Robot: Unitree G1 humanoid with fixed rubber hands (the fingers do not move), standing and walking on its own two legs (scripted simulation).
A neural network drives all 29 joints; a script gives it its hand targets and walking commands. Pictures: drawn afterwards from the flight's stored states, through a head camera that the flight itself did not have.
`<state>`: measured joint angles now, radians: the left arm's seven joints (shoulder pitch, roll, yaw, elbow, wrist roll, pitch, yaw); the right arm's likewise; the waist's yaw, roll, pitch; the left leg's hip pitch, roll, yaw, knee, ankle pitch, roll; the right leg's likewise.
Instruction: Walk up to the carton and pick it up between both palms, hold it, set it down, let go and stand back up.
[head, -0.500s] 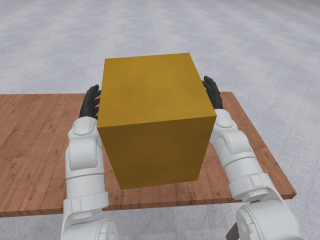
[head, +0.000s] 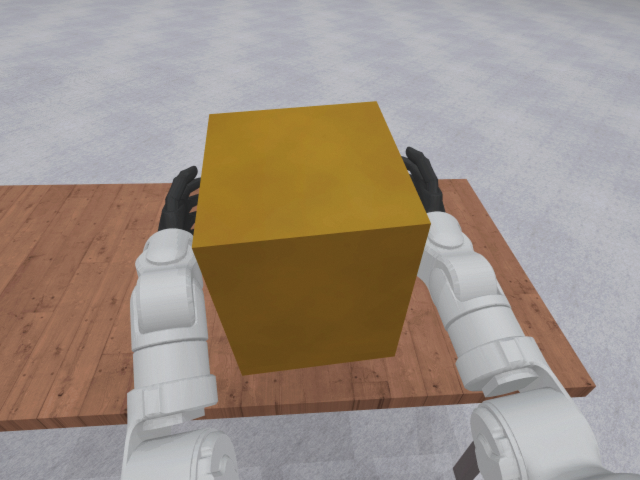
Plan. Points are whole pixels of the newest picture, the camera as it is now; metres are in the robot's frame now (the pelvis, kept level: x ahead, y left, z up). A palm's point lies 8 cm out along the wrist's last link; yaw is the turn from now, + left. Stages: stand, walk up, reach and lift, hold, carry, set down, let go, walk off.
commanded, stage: hold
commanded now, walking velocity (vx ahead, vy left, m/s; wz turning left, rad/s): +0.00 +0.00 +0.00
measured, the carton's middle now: (307, 242) +0.36 +0.01 +0.14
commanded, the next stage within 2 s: none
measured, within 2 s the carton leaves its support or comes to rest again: neither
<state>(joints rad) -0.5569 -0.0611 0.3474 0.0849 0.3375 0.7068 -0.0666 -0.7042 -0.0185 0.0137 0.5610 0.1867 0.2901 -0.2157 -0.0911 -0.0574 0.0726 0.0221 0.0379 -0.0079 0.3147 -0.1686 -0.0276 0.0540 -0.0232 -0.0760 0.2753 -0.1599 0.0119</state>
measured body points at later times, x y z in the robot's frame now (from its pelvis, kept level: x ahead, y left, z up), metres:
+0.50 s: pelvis -0.01 +0.01 +0.00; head -0.05 +0.03 +0.45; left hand +0.37 +0.16 +0.18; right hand +0.37 -0.13 +0.18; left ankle +0.02 +0.14 -0.75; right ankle +0.01 -0.12 -0.75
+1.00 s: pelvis +0.00 +0.00 +0.00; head -0.04 +0.03 +0.45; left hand +0.36 +0.16 +0.17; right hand +0.37 -0.13 +0.18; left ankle +0.02 +0.14 -0.75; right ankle +0.01 -0.12 -0.75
